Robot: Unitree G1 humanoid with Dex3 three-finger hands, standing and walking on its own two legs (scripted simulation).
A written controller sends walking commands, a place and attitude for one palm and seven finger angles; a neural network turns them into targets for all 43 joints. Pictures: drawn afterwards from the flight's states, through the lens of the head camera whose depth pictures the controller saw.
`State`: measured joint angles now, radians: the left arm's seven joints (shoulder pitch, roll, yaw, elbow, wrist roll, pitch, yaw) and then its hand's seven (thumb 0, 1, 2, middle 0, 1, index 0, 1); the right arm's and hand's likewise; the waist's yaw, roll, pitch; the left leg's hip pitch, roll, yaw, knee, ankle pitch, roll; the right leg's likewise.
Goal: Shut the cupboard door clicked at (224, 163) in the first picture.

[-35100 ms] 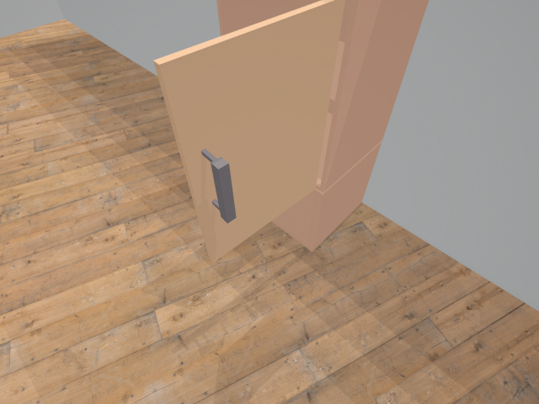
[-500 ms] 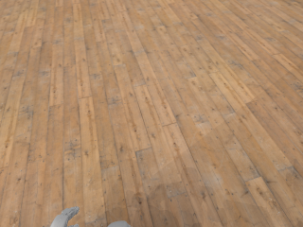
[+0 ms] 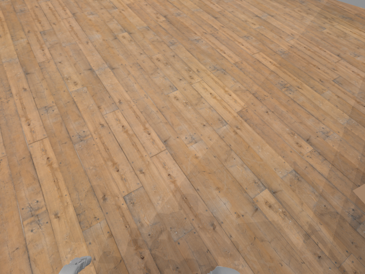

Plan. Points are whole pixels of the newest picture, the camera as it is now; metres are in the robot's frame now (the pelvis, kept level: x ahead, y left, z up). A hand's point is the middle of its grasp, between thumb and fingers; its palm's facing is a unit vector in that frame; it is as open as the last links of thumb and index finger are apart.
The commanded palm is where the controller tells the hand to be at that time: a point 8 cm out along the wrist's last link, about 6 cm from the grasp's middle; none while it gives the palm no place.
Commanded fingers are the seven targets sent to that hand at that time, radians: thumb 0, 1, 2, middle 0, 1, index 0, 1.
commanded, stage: turn to face it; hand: left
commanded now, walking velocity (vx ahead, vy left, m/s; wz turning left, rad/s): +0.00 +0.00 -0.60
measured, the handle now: out of the picture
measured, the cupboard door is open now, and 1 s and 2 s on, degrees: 61 61 61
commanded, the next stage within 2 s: take the last steps up to it in 1.72 s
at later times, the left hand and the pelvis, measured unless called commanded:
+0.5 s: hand (117, 260) +0.16 +0.17 -0.18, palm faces -0.23 -0.95 -0.20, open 7.4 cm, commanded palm none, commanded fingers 0.00 0.90 0.90 -0.20 -0.30 -0.20 -0.30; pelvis +0.03 -0.01 -0.01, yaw -16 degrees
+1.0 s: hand (157, 232) +0.23 +0.08 -0.16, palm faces -0.52 -0.82 -0.24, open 7.4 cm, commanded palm none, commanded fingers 0.00 0.90 0.90 -0.20 -0.30 -0.20 -0.30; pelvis +0.05 -0.05 +0.00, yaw -33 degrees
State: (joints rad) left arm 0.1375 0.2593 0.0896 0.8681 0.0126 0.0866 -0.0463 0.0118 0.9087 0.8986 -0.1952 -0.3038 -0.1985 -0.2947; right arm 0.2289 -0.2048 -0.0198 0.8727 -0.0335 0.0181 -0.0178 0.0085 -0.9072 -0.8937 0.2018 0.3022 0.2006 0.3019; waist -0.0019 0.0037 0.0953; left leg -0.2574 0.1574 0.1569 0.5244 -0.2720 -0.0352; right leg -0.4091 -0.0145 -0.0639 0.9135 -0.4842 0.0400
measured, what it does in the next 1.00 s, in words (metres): steps on the spot, turning right: right foot, then left foot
